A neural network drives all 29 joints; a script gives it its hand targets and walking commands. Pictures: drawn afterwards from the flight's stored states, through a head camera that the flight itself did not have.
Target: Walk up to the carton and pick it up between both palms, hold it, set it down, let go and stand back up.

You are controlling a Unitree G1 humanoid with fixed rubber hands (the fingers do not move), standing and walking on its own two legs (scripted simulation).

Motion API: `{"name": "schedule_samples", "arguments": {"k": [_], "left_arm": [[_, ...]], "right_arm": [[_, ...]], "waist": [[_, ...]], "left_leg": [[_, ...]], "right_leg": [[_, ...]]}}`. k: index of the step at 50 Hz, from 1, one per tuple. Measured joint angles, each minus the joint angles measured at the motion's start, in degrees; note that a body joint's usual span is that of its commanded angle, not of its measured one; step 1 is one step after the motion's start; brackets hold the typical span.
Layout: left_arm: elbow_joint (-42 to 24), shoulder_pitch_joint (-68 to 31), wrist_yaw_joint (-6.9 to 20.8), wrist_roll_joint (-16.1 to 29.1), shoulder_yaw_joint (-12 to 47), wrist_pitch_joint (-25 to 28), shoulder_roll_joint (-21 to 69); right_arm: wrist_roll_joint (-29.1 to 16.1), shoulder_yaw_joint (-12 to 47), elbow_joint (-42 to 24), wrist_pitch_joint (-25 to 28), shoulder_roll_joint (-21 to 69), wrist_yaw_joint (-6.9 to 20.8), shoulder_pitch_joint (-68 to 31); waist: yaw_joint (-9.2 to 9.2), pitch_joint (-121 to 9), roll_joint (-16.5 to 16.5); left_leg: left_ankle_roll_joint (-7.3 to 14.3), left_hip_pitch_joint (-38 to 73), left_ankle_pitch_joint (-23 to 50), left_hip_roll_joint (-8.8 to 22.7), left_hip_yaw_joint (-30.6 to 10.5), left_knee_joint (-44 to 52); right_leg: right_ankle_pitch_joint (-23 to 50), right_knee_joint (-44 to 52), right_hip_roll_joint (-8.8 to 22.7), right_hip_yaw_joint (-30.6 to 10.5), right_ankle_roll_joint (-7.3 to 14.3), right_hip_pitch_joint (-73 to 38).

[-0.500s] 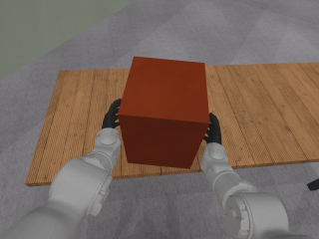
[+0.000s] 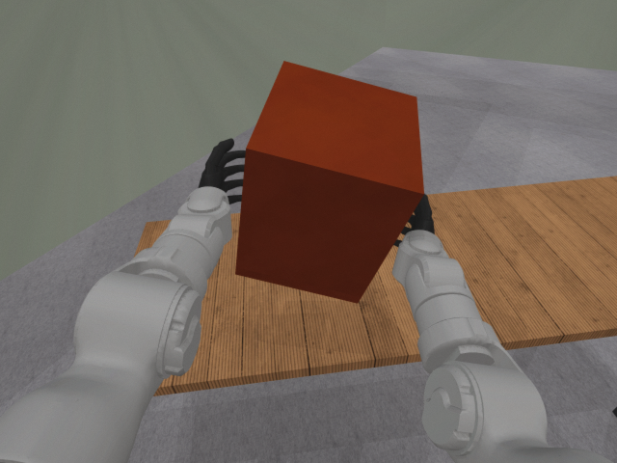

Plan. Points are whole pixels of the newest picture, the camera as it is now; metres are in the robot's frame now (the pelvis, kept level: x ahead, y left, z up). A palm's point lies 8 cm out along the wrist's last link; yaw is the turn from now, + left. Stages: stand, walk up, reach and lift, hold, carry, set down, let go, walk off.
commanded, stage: reach and lift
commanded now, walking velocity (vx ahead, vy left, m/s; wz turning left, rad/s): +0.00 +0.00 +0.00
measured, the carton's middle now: (322, 188) +0.48 -0.09 +0.17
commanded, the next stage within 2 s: none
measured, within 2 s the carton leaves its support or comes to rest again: neither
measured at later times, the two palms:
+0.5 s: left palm (215, 267) +0.42 +0.09 +0.09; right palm (409, 264) +0.37 -0.20 +0.09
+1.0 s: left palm (186, 238) +0.40 +0.11 +0.17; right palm (397, 230) +0.38 -0.17 +0.15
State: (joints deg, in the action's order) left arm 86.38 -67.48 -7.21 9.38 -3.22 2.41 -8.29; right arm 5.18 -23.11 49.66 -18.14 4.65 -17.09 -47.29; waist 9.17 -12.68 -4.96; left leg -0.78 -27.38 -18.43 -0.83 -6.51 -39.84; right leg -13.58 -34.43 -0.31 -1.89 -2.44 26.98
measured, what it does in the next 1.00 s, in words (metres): stands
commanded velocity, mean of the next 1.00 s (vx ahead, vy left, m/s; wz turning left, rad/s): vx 0.00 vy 0.00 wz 0.00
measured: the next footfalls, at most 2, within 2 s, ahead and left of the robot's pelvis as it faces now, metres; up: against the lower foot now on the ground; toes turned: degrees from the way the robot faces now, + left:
none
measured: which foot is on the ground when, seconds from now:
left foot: down 0.00-1.00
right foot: down 0.00-1.00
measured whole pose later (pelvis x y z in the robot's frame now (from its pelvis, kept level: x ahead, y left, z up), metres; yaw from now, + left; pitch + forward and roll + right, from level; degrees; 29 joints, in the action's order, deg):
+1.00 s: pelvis +0.02 -0.01 +0.03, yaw +2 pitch -3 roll -2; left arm 28.5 -36.1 -6.9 -15.2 -12.9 -25.1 4.8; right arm -7.1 -8.0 38.6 -16.4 0.0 -16.4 -34.6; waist 5.9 -2.7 1.8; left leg -1.5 -6.9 -12.8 0.4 -7.7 -23.1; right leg -7.1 -14.8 -0.2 0.0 -1.5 4.3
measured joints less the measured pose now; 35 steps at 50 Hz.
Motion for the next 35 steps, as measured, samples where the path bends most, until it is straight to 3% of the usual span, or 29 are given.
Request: {"name": "schedule_samples", "arguments": {"k": [5,9,16,21,26,31,35], "left_arm": [[-2.01,-1.40,4.20,-9.29,-11.80,-2.73,-0.91],[-3.94,-0.22,6.44,-15.38,-18.03,-3.97,-0.73],[-11.65,9.51,5.53,-19.49,-20.21,-4.77,2.43],[-20.01,20.03,2.23,-17.04,-16.50,-2.95,5.34],[-30.86,29.69,-0.32,-11.43,-8.83,-3.26,6.84],[-40.57,33.53,-2.07,-8.13,-3.91,-7.06,7.15],[-46.38,32.57,-2.38,-9.42,-2.93,-12.89,6.69]], "right_arm": [[5.38,-6.15,0.39,-0.80,0.10,2.88,-4.37],[9.11,-10.24,-1.03,0.96,1.10,6.24,-4.62],[11.35,-10.72,-6.07,6.31,4.66,8.70,1.33],[7.71,-3.58,-8.32,11.01,5.72,7.21,9.13],[-0.36,7.69,-12.13,13.40,3.84,3.28,18.41],[-6.40,14.40,-17.51,10.54,2.13,-1.36,23.31],[-9.28,16.25,-20.83,6.46,1.12,-3.68,22.56]], "waist": [[-0.10,3.10,2.71],[-0.65,5.49,4.20],[-1.94,7.51,3.94],[-2.30,7.59,2.75],[-2.79,5.78,1.82],[-3.99,4.49,2.04],[-4.52,5.07,2.75]], "left_leg": [[-0.37,5.31,3.28,0.21,0.63,6.17],[-0.78,7.96,5.15,0.55,0.93,9.78],[-1.62,9.57,7.13,1.18,0.89,14.45],[-2.06,10.63,7.85,1.51,0.28,17.33],[-2.17,10.72,7.46,1.50,-1.04,17.94],[-1.93,11.20,6.51,1.22,-2.31,17.01],[-1.65,12.33,5.98,1.14,-2.81,16.22]], "right_leg": [[2.72,4.64,0.17,-0.64,0.56,-4.44],[4.15,7.14,0.08,-0.82,1.10,-6.48],[5.36,10.17,-0.15,-0.51,1.79,-7.35],[5.42,12.19,-0.21,0.28,2.18,-8.27],[4.50,12.98,-0.06,1.85,2.36,-9.09],[3.65,13.32,0.18,3.14,2.17,-10.72],[4.10,14.83,0.14,3.54,1.89,-13.11]]}}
